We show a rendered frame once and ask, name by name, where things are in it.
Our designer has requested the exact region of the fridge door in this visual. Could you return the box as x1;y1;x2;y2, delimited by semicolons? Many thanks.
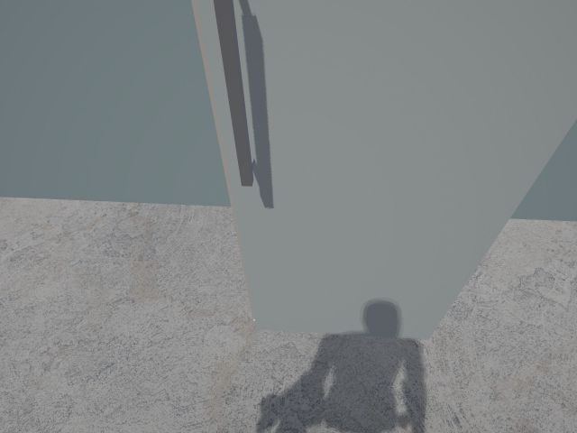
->
197;0;577;340

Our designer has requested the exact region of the handle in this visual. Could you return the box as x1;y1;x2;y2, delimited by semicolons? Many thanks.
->
214;0;254;187

